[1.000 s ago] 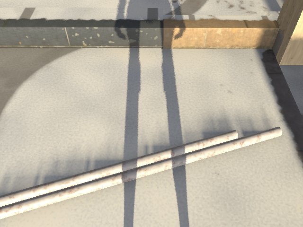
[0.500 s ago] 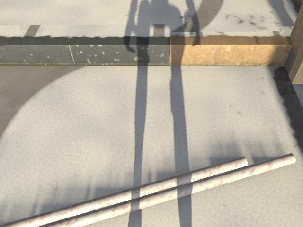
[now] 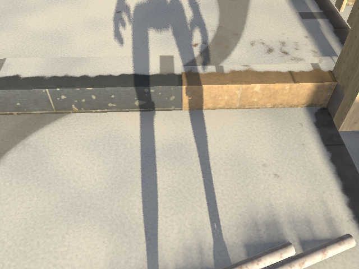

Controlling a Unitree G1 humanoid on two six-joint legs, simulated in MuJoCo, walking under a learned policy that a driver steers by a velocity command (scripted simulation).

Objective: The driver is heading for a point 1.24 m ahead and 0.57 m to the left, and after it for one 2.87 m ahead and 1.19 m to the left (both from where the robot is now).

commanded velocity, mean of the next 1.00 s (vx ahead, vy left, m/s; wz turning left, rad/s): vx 0.50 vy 0.00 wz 0.48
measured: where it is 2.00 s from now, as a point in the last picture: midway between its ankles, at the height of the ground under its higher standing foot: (80, 179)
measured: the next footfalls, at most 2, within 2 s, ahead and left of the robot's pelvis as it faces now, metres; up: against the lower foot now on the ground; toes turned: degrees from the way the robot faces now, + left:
right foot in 0.18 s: +0.30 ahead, -0.19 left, +0.00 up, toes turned +5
left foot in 0.62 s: +0.44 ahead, +0.15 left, +0.03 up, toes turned +21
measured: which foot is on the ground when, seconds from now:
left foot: down 0.00-0.28, up 0.30-0.60, down 0.62-1.00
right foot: up 0.00-0.16, down 0.18-0.68, up 0.70-1.00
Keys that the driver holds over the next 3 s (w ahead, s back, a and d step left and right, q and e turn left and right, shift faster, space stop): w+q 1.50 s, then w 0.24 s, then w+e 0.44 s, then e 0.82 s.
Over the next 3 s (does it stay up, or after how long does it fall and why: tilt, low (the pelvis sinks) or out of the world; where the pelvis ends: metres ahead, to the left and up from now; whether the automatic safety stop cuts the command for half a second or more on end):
stays up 1.08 0.62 -0.01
